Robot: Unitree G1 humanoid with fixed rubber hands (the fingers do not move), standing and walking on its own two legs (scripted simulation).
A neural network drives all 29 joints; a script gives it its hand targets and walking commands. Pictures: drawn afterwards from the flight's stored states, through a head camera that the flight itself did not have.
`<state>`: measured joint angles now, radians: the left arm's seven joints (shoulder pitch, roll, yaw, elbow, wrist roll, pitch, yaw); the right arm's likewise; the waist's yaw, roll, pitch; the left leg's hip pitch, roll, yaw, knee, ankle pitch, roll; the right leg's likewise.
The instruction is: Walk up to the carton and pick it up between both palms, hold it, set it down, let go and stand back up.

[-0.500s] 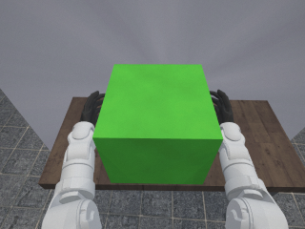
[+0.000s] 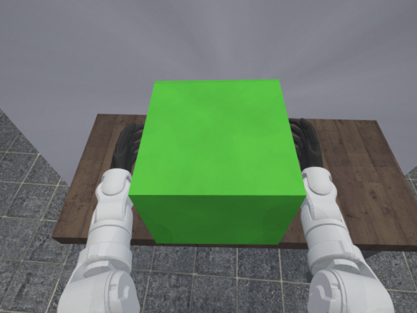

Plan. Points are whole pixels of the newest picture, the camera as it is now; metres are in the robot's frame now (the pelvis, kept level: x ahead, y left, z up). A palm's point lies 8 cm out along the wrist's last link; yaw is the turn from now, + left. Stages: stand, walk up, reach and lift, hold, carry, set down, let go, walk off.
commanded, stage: set down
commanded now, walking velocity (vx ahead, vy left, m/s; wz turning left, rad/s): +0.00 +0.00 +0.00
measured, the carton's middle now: (216, 162) +0.44 +0.01 +0.01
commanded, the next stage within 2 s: none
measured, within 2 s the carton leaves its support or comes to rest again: rests again in 1.66 s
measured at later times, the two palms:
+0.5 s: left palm (123, 164) +0.39 +0.20 +0.05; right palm (309, 163) +0.40 -0.16 +0.06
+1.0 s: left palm (123, 164) +0.39 +0.20 +0.05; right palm (309, 164) +0.40 -0.16 +0.06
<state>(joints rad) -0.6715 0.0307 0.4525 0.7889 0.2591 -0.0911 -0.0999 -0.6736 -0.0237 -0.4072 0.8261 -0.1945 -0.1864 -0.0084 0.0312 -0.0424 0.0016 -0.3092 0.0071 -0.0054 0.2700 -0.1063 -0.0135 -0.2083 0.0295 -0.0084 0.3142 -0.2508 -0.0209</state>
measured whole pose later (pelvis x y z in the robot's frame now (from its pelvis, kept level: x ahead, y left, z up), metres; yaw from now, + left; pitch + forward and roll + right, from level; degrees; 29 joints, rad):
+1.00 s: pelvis +0.00 +0.00 +0.00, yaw +0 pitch +8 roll +1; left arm -0.71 0.03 0.49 0.87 0.29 -0.14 -0.11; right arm -0.68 0.00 -0.50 0.84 -0.26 -0.20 0.02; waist 0.03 -0.04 0.00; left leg -0.31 0.01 0.00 0.27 -0.10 -0.01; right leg -0.21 0.03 -0.01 0.31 -0.25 -0.02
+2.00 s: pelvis -0.02 +0.02 -0.01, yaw -1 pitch +18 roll -1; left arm -0.83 0.21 0.11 1.30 -0.11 -0.33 0.07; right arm -0.83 -0.23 0.02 1.34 0.25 -0.34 -0.02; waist 0.03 -0.03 -0.17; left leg -0.63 0.02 0.00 0.46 -0.15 -0.01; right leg -0.50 0.04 -0.01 0.45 -0.26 -0.02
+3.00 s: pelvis -0.04 +0.02 -0.01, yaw -1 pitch +9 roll -1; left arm -0.14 0.31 -0.04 0.74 -0.26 -0.33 0.02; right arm -0.24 -0.29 0.13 0.94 0.39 -0.39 0.05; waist 0.03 -0.02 -0.18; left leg -0.47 0.02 0.00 0.46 -0.15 -0.01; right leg -0.34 0.04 -0.01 0.46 -0.27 -0.02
